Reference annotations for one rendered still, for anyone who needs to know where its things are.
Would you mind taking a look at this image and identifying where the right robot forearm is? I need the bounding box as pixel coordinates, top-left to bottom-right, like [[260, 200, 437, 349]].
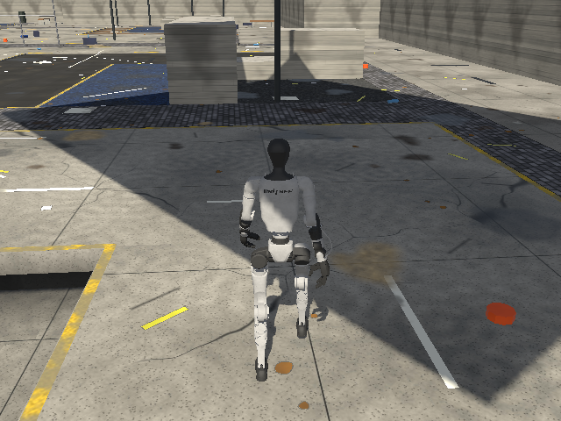
[[309, 213, 327, 262]]

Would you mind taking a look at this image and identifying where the left robot forearm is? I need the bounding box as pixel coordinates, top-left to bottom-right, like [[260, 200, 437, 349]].
[[239, 209, 252, 237]]

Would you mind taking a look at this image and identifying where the robot thigh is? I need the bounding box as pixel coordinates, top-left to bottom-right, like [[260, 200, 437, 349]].
[[251, 246, 269, 322], [293, 243, 310, 290]]

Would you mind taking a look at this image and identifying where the left robot thigh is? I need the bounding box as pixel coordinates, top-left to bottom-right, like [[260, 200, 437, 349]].
[[251, 246, 269, 322]]

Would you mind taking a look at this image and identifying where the robot left upper arm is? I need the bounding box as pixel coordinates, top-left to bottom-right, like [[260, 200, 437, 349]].
[[241, 176, 261, 221]]

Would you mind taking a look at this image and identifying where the right robot thigh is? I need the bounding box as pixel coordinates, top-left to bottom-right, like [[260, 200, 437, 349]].
[[293, 243, 310, 290]]

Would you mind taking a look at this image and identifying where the left robot hand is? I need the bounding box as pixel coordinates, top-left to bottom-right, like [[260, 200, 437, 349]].
[[240, 232, 260, 248]]

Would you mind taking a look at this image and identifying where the robot right upper arm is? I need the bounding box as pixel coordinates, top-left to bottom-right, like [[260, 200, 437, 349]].
[[297, 176, 316, 227]]

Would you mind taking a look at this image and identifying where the right robot hand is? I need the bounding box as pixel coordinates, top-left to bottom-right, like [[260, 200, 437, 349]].
[[309, 259, 330, 289]]

